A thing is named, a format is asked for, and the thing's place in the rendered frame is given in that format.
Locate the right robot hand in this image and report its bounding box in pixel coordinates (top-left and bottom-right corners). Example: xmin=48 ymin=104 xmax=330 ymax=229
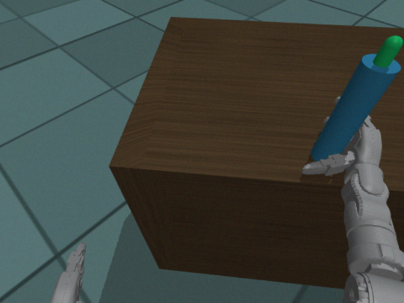
xmin=302 ymin=97 xmax=382 ymax=176

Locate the bottle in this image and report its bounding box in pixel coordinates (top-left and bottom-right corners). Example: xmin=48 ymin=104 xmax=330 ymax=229
xmin=311 ymin=35 xmax=403 ymax=161

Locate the left robot hand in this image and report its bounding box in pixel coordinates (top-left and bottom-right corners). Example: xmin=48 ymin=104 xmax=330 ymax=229
xmin=50 ymin=242 xmax=86 ymax=303

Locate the right robot arm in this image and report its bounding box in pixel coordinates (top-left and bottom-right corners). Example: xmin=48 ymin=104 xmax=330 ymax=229
xmin=341 ymin=163 xmax=404 ymax=303

